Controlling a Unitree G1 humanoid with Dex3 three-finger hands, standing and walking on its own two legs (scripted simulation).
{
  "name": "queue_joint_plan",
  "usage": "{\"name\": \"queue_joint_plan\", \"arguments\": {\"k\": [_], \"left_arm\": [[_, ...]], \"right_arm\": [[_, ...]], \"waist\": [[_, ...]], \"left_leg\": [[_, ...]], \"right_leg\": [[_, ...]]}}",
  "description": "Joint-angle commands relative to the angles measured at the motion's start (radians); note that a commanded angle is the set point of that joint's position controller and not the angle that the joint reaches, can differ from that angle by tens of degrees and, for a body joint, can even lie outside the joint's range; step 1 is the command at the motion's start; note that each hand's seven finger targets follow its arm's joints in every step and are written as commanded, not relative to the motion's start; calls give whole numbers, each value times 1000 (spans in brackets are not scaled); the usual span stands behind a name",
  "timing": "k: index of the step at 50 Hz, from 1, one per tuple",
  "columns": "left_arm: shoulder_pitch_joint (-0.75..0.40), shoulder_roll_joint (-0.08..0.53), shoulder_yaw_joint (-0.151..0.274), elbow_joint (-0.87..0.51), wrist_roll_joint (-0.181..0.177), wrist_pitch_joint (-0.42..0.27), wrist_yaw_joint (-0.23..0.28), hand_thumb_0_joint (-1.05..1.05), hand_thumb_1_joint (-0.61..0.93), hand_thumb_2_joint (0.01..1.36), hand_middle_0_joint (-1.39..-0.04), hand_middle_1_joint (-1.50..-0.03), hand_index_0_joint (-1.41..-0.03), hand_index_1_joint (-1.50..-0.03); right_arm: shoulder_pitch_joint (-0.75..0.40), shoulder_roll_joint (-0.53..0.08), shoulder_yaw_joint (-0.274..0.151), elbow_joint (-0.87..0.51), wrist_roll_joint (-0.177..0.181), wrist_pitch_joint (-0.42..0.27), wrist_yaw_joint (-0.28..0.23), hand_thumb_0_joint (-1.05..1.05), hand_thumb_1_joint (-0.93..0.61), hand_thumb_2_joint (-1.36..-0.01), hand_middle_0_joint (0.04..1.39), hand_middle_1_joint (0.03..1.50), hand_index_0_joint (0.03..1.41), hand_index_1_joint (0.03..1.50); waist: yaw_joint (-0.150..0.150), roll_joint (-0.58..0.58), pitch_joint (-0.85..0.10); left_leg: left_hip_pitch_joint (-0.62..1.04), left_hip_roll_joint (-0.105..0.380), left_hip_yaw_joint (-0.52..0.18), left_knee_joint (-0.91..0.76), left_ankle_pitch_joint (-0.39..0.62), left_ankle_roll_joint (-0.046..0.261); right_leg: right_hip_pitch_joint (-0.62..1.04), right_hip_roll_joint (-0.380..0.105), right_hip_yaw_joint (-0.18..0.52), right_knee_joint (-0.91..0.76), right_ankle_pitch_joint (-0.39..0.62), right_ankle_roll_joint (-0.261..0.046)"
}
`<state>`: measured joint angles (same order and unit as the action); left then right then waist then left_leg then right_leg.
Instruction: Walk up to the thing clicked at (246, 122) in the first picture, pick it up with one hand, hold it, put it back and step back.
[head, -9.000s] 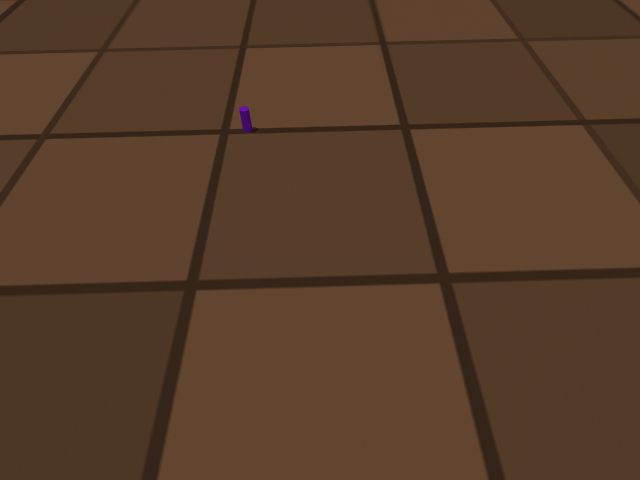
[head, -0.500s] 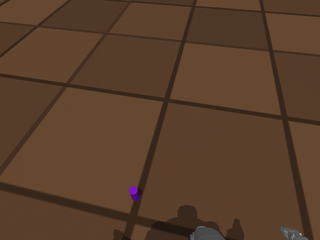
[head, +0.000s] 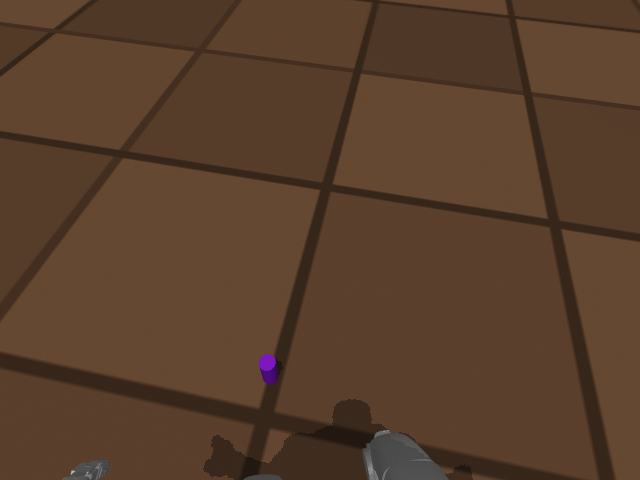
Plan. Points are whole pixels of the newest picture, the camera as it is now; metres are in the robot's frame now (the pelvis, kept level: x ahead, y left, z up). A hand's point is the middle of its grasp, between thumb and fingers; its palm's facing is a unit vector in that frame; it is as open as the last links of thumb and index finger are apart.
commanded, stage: walk up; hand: left
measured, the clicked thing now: (269, 369) +0.47 +0.15 -0.70
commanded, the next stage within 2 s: none
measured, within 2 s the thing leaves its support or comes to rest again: neither
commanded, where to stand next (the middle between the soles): +0.09 -0.04 m, yaw -2 degrees
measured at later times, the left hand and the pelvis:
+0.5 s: hand out of the picture +0.11 +0.26 -0.13, palm faces -0.09 -0.92 -0.39, open 7.4 cm; pelvis +0.03 -0.01 +0.01, yaw -5 degrees
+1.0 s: hand out of the picture +0.01 +0.23 -0.14, palm faces -0.11 -0.90 -0.41, open 7.4 cm; pelvis -0.05 -0.03 -0.01, yaw -8 degrees
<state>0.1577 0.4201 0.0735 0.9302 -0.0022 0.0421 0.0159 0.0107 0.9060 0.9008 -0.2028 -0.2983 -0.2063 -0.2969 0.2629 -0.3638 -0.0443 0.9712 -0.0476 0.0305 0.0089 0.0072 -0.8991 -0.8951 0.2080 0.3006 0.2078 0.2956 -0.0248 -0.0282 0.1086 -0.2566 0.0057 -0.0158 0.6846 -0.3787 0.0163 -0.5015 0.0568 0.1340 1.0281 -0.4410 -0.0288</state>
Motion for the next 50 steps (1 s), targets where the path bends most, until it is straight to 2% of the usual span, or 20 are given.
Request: {"name": "queue_joint_plan", "arguments": {"k": [1, 4, 7, 10, 12, 13, 14, 18, 22, 25, 26, 27, 29, 33, 42, 43, 44, 45, 48, 50], "left_arm": [[17, 163, 34, -50, 1, -35, -3, 0, 900, 900, -200, -300, -200, -300], [-41, 159, 21, -76, 18, -60, -17, 0, 900, 900, -200, -300, -200, -300], [-27, 171, 19, -77, 34, -83, -22, 0, 900, 900, -200, -300, -200, -300], [90, 168, 30, -30, 35, -101, -21, 0, 900, 900, -200, -300, -200, -300], [207, 287, 60, -8, 30, -107, -12, 0, 900, 900, -200, -300, -200, -300], [199, 313, 64, -27, 29, -106, -17, 0, 900, 900, -200, -300, -200, -300], [180, 302, 64, -44, 22, -101, -21, 0, 900, 900, -200, -300, -200, -300], [105, 218, 36, -85, 20, -106, -13, 0, 900, 900, -200, -300, -200, -300], [55, 192, 22, -114, 21, -83, -13, 0, 900, 900, -200, -300, -200, -300], [12, 167, 11, -137, -9, -51, -10, 0, 900, 900, -200, -300, -200, -300], [15, 136, 1, -145, -17, -48, -9, 0, 900, 900, -200, -300, -200, -300], [57, 103, -4, -146, -29, -40, -6, 0, 900, 900, -200, -300, -200, -300], [109, 167, 12, -108, -26, 5, 11, 0, 900, 900, -200, -300, -200, -300], [131, 172, 29, -86, -18, 19, 0, 0, 900, 900, -200, -300, -200, -300], [250, 158, 61, -28, 17, -23, -10, 0, 900, 900, -200, -300, -200, -300], [206, 218, 77, -52, 39, -32, -7, 0, 900, 900, -200, -300, -200, -300], [107, 318, 96, -110, 53, -39, -2, 0, 900, 900, -200, -300, -200, -300], [45, 415, 106, -146, 57, -40, 4, 0, 900, 900, -200, -300, -200, -300], [-60, 232, 73, -137, 44, -61, 13, 0, 900, 900, -200, -300, -200, -300], [-41, 217, 79, -133, 43, -76, 9, 0, 900, 900, -200, -300, -200, -300]], "right_arm": [[-87, -271, -70, -100, 10, -70, -24, 0, -900, -900, 200, 300, 200, 300], [3, -291, -78, -97, 1, -75, -17, 0, -900, -900, 200, 300, 200, 300], [36, -320, -90, -108, 5, -67, -9, 0, -900, -900, 200, 300, 200, 300], [-10, -275, -70, -142, 30, -62, -6, 0, -900, -900, 200, 300, 200, 300], [-122, -190, -37, -211, 54, -75, -7, 0, -900, -900, 200, 300, 200, 300], [-142, -212, -45, -217, 41, -69, -21, 0, -900, -900, 200, 300, 200, 300], [-120, -239, -57, -206, 35, -74, -25, 0, -900, -900, 200, 300, 200, 300], [-33, -218, -54, -155, 43, -82, -6, 0, -900, -900, 200, 300, 200, 300], [-52, -183, -43, -132, 50, -88, -12, 0, -900, -900, 200, 300, 200, 300], [18, -192, -54, -91, 45, -94, -33, 0, -900, -900, 200, 300, 200, 300], [45, -238, -65, -86, 34, -97, -42, 0, -900, -900, 200, 300, 200, 300], [49, -301, -76, -97, 24, -100, -49, 0, -900, -900, 200, 300, 200, 300], [-71, -368, -89, -144, 41, -77, -52, 0, -900, -900, 200, 300, 200, 300], [-133, -285, -72, -184, 39, -59, -59, 0, -900, -900, 200, 300, 200, 300], [-171, -258, -76, -219, 15, 8, -23, 0, -900, -900, 200, 300, 200, 300], [-143, -192, -58, -223, 25, 15, -23, 0, -900, -900, 200, 300, 200, 300], [-130, -143, -45, -233, 30, 13, -26, 0, -900, -900, 200, 300, 200, 300], [-224, -248, -82, -240, 28, 12, -41, 0, -900, -900, 200, 300, 200, 300], [-119, -234, -90, -163, 45, 0, -20, 0, -900, -900, 200, 300, 200, 300], [-33, -201, -72, -140, 50, -9, -17, 0, -900, -900, 200, 300, 200, 300]], "waist": [[22, 180, -69], [-43, 230, -112], [-44, 229, -123], [33, 167, -141], [110, -131, -160], [113, -132, -77], [97, -100, -16], [37, -101, -3], [43, -138, -50], [-11, -71, -98], [-30, 8, -138], [-12, 126, -193], [10, 215, -129], [46, 139, -160], [74, 183, -194], [64, -30, -112], [41, -212, -30], [98, -219, 3], [4, -48, 39], [6, -103, -60]], "left_leg": [[117, 192, -222, -290, 179, 114], [255, 224, -243, -304, 39, 166], [288, 279, -243, -231, 220, 225], [135, 192, -94, -50, 533, 132], [-332, -27, 76, 250, 122, 19], [-383, -7, -5, 310, -229, 20], [-340, 8, -54, 360, -262, 18], [-285, 16, -28, 232, -70, 10], [-60, 3, 58, -15, 106, -17], [155, -35, 86, -230, 440, -5], [229, 52, -8, -237, 580, 21], [249, 262, -270, -268, 694, 109], [32, 443, -451, -329, 704, 291], [-7, 278, -176, -253, 649, 201], [-164, 183, -98, -58, 104, 134], [-332, 73, -30, 100, -62, 76], [-451, -67, -29, 273, -203, -1], [-304, -63, -173, 421, -232, -14], [-297, -99, -180, 525, -56, -12], [-292, -89, -152, 473, 8, -30]], "right_leg": [[-30, -19, 3, -70, 28, 18], [-26, -36, -65, -252, -41, 31], [27, -46, -123, -410, -126, 7], [345, -49, -124, -675, 172, -49], [661, -285, 316, -654, 362, -184], [557, -429, 443, -684, 385, -288], [454, -446, 413, -689, 411, -306], [417, -280, 118, -674, 494, -206], [293, -216, -33, -550, 714, -158], [205, -142, -67, -344, 615, -73], [148, -96, -55, -269, 490, -36], [89, -19, -45, -145, 226, 2], [136, -7, -19, 112, -236, 11], [117, -10, 28, 221, -119, 2], [375, -56, -118, -513, 76, 15], [337, -146, 89, -630, -71, -22], [185, -388, 447, -741, -164, -112], [-51, -521, 580, -815, -170, -256], [63, -303, 175, -637, 182, -156], [223, -251, 111, -629, 127, -123]]}}
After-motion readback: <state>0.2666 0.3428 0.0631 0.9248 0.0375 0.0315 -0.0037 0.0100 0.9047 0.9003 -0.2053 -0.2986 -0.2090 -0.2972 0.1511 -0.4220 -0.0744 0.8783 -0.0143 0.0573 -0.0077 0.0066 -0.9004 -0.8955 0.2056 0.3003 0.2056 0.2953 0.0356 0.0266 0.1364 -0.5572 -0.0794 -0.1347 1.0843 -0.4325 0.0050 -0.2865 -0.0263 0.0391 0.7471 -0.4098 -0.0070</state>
